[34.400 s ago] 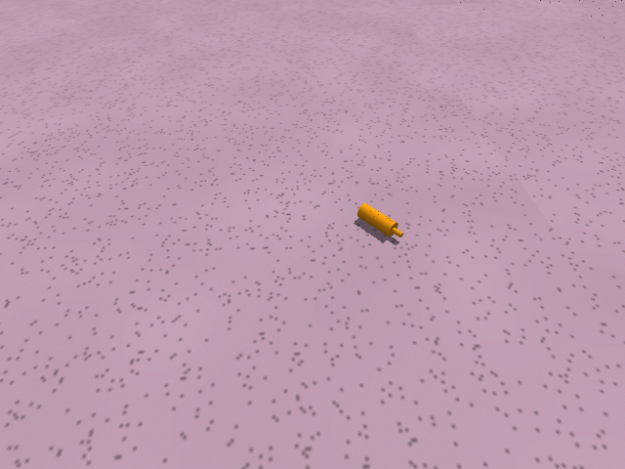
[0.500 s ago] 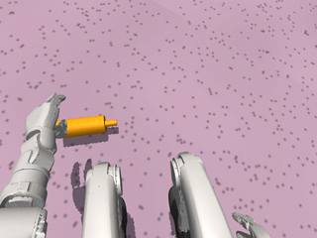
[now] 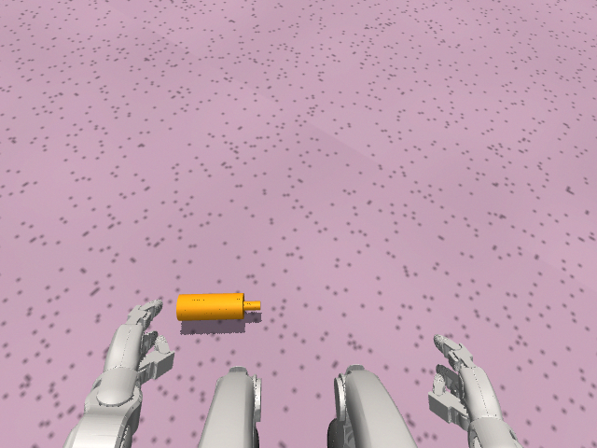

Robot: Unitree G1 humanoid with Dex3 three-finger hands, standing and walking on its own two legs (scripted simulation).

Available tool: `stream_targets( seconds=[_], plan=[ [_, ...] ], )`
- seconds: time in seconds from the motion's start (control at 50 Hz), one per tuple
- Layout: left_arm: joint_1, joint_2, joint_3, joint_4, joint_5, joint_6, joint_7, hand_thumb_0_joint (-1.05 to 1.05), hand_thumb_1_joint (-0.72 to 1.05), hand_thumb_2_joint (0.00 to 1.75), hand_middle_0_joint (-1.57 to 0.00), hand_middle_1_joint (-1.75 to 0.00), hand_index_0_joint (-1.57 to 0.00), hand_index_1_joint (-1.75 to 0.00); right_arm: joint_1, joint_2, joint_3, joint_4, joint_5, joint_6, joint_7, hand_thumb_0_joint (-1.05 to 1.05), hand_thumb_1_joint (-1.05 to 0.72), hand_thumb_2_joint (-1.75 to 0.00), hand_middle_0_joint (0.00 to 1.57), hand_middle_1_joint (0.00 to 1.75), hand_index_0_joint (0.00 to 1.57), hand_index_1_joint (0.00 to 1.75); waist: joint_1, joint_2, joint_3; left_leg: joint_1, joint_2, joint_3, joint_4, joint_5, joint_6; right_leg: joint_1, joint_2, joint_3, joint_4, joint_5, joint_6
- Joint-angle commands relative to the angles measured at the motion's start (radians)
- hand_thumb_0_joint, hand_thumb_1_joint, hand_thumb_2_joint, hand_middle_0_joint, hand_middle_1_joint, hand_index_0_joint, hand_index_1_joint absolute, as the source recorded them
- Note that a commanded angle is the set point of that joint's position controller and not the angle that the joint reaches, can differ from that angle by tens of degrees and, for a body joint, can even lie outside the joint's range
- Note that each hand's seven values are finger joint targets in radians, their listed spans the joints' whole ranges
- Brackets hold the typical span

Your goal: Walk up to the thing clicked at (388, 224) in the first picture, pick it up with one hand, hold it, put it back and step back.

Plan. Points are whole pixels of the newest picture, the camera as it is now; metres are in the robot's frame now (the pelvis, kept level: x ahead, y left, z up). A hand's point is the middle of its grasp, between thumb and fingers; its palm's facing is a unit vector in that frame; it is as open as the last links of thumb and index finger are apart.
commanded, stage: home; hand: left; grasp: from above
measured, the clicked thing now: (220, 306) +0.49 +0.20 -0.56
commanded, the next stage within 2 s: none
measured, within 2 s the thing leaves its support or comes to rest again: neither
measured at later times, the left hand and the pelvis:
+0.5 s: hand (108, 385) +0.21 +0.19 +0.07, palm faces +0.08 -0.97 -0.21, open 7.4 cm; pelvis +0.06 +0.01 +0.12, yaw +2 degrees
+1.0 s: hand (111, 392) +0.21 +0.19 +0.07, palm faces +0.07 -0.98 -0.20, open 7.4 cm; pelvis +0.05 +0.01 +0.12, yaw +2 degrees
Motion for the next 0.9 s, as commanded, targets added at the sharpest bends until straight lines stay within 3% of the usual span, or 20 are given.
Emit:
stream_targets(
  seconds=[0.0, 0.04, 0.1, 0.26, 0.36, 0.54, 0.68, 0.78, 0.88],
  plan=[
    [-0.001, 0.117, 0.087, -0.238, -0.043, -0.001, 0.018, 0.0, 0.9, 0.9, -0.2, -0.3, -0.2, -0.3, 0.057, -0.146, -0.058, -0.121, 0.003, -0.067, -0.052, 0.0, -0.9, -0.9, 0.2, 0.3, 0.2, 0.3, -0.014, 0.06, -0.314, 0.415, 0.0, -0.009, -0.365, 0.092, 0.027, 0.34, 0.009, 0.023, -0.337, 0.122, -0.029],
    [0.041, 0.09, 0.072, -0.269, -0.054, 0.012, 0.013, 0.0, 0.9, 0.9, -0.2, -0.3, -0.2, -0.3, 0.076, -0.138, -0.053, -0.12, 0.0, -0.075, -0.066, 0.0, -0.9, -0.9, 0.2, 0.3, 0.2, 0.3, -0.025, 0.058, -0.294, 0.475, 0.003, -0.004, -0.408, 0.167, 0.023, 0.398, 0.012, 0.018, -0.381, 0.183, -0.029],
    [0.135, 0.078, 0.073, -0.316, -0.069, 0.032, 0.009, 0.0, 0.9, 0.9, -0.2, -0.3, -0.2, -0.3, 0.099, -0.13, -0.049, -0.129, -0.004, -0.089, -0.082, 0.0, -0.9, -0.9, 0.2, 0.3, 0.2, 0.3, -0.013, 0.063, -0.252, 0.553, 0.006, -0.008, -0.474, 0.243, 0.017, 0.473, 0.012, 0.01, -0.438, 0.239, -0.027],
    [0.355, 0.058, 0.052, -0.501, -0.075, 0.076, -0.002, 0.0, 0.9, 0.9, -0.2, -0.3, -0.2, -0.3, 0.139, -0.113, -0.047, -0.179, -0.013, -0.127, -0.113, 0.0, -0.9, -0.9, 0.2, 0.3, 0.2, 0.3, 0.008, 0.053, -0.143, 0.708, 0.001, 0.011, -0.633, 0.277, 0.017, 0.647, 0.021, -0.004, -0.614, 0.275, -0.019],
    [0.446, 0.046, 0.041, -0.564, -0.074, 0.099, -0.019, 0.0, 0.9, 0.9, -0.2, -0.3, -0.2, -0.3, 0.145, -0.113, -0.049, -0.19, -0.019, -0.154, -0.123, 0.0, -0.9, -0.9, 0.2, 0.3, 0.2, 0.3, 0.005, 0.023, -0.09, 0.751, 0.002, 0.008, -0.675, 0.33, 0.02, 0.7, 0.026, -0.016, -0.661, 0.31, -0.019],
    [0.429, 0.051, 0.037, -0.576, -0.069, 0.106, -0.06, 0.0, 0.9, 0.9, -0.2, -0.3, -0.2, -0.3, 0.128, -0.126, -0.058, -0.179, -0.032, -0.195, -0.124, 0.0, -0.9, -0.9, 0.2, 0.3, 0.2, 0.3, 0.003, 0.003, -0.011, 0.764, -0.004, 0.022, -0.702, 0.304, 0.025, 0.704, 0.025, -0.022, -0.698, 0.279, -0.012],
    [0.434, 0.064, 0.045, -0.589, -0.057, 0.102, -0.063, 0.0, 0.9, 0.9, -0.2, -0.3, -0.2, -0.3, 0.123, -0.128, -0.061, -0.175, -0.036, -0.211, -0.121, 0.0, -0.9, -0.9, 0.2, 0.3, 0.2, 0.3, 0.013, 0.023, -0.061, 0.794, -0.011, 0.026, -0.689, 0.371, 0.023, 0.744, 0.018, -0.012, -0.687, 0.342, -0.013],
    [0.436, 0.062, 0.048, -0.57, -0.052, 0.1, -0.06, 0.0, 0.9, 0.9, -0.2, -0.3, -0.2, -0.3, 0.112, -0.127, -0.059, -0.169, -0.037, -0.211, -0.12, 0.0, -0.9, -0.9, 0.2, 0.3, 0.2, 0.3, 0.019, 0.032, -0.03, 0.785, -0.003, 0.016, -0.714, 0.315, 0.02, 0.725, 0.021, -0.017, -0.689, 0.288, -0.016],
    [0.445, 0.057, 0.04, -0.575, -0.055, 0.1, -0.06, 0.0, 0.9, 0.9, -0.2, -0.3, -0.2, -0.3, 0.114, -0.127, -0.06, -0.169, -0.037, -0.21, -0.119, 0.0, -0.9, -0.9, 0.2, 0.3, 0.2, 0.3, 0.021, 0.035, -0.046, 0.79, -0.002, 0.016, -0.708, 0.345, 0.018, 0.73, 0.023, -0.017, -0.682, 0.307, -0.017]
  ],
)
